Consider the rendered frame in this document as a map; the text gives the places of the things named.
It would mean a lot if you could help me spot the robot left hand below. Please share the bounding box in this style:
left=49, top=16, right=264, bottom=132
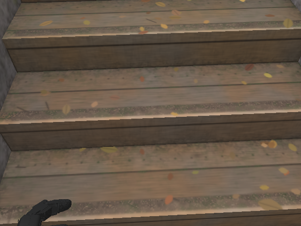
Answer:
left=17, top=199, right=71, bottom=226

